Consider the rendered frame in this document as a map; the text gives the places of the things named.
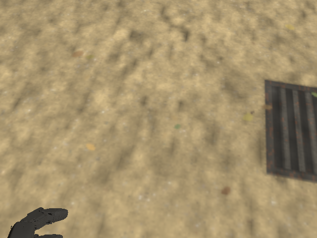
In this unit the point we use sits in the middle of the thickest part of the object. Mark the robot left hand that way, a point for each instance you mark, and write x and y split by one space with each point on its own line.
35 220

